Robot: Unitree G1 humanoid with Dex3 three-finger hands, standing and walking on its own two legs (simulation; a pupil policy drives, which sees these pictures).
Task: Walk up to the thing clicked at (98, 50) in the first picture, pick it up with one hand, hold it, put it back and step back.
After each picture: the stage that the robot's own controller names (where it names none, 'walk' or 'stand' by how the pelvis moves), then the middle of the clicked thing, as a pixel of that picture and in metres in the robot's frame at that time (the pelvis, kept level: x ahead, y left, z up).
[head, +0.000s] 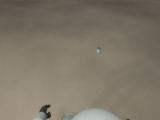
stand; (98, 50) +1.47 -0.21 -0.72
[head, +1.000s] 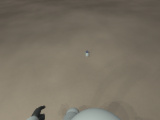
walk; (87, 53) +1.35 +0.14 -0.70
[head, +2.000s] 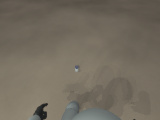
walk; (76, 68) +0.84 +0.25 -0.71
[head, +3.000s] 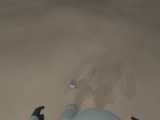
walk; (72, 84) +0.52 +0.21 -0.69
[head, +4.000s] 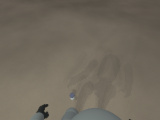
stand; (72, 96) +0.36 +0.20 -0.71
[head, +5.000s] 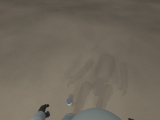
stand; (69, 101) +0.31 +0.21 -0.72
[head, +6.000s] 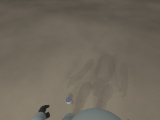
stand; (68, 100) +0.33 +0.23 -0.73
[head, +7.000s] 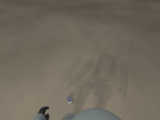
stand; (69, 100) +0.33 +0.22 -0.73
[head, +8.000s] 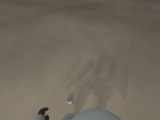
stand; (69, 100) +0.33 +0.21 -0.73
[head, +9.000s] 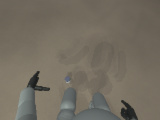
go down; (67, 79) +0.38 +0.21 -0.57
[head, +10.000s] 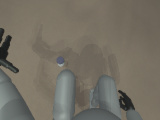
go down; (60, 61) +0.41 +0.25 -0.31
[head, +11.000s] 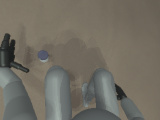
close in; (43, 56) +0.39 +0.28 -0.25
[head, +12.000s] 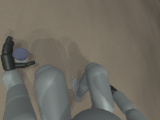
close; (21, 56) +0.38 +0.30 -0.21
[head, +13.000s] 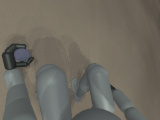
lift; (22, 56) +0.37 +0.30 -0.22
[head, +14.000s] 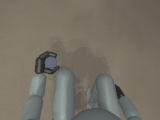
lift; (51, 63) +0.33 +0.27 -0.08
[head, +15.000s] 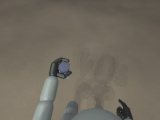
hold; (64, 71) +0.33 +0.17 +0.05
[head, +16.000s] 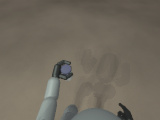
hold; (67, 72) +0.33 +0.16 +0.01
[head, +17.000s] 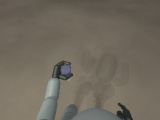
hold; (66, 73) +0.33 +0.17 +0.01
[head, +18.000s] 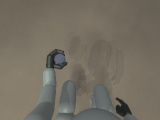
crouch; (61, 61) +0.40 +0.20 -0.07
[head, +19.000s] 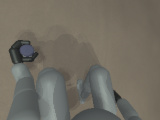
lower; (29, 53) +0.40 +0.29 -0.20
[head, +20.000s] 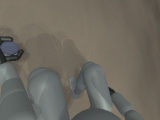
lower; (11, 51) +0.41 +0.31 -0.22
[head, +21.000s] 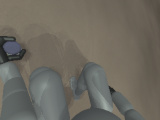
lower; (14, 50) +0.41 +0.31 -0.22
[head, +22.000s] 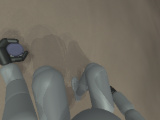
lower; (17, 52) +0.40 +0.32 -0.22
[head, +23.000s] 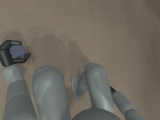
loosen; (19, 53) +0.39 +0.30 -0.22
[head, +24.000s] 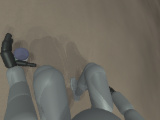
withdraw; (21, 56) +0.39 +0.29 -0.23
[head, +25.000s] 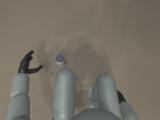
walk; (60, 59) +0.42 +0.25 -0.30
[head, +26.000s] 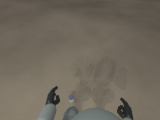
stand; (71, 98) +0.35 +0.17 -0.65
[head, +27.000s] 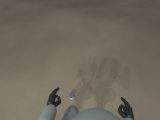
stand; (71, 96) +0.37 +0.19 -0.67
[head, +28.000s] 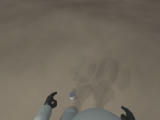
stand; (72, 95) +0.37 +0.18 -0.68
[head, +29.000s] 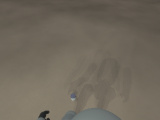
walk; (73, 97) +0.38 +0.18 -0.72
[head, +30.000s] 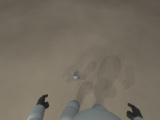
walk; (75, 75) +0.57 +0.18 -0.70
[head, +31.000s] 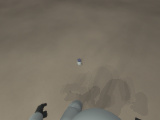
walk; (79, 61) +0.93 +0.22 -0.70
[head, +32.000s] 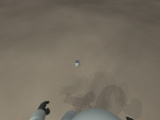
stand; (77, 63) +0.98 +0.21 -0.72
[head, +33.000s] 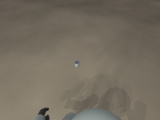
stand; (76, 63) +1.00 +0.23 -0.73
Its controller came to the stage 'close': yes
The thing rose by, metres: 0.71
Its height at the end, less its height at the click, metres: +0.00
